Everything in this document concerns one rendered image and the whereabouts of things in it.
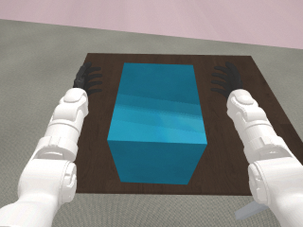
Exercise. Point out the robot right forearm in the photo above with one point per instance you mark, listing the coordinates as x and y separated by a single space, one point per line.
255 131

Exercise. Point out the table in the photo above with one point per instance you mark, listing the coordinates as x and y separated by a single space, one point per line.
223 167

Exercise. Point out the robot left forearm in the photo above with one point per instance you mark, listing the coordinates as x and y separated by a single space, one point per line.
63 131

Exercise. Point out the robot left upper arm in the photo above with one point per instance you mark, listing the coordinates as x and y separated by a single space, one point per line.
46 185

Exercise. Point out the left robot hand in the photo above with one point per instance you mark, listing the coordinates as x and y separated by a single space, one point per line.
82 78

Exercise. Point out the robot right upper arm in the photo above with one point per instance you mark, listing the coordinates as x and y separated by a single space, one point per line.
278 183

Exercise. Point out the carton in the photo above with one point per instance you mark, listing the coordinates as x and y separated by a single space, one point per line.
157 131

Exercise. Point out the right robot hand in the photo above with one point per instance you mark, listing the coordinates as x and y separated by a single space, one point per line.
232 77

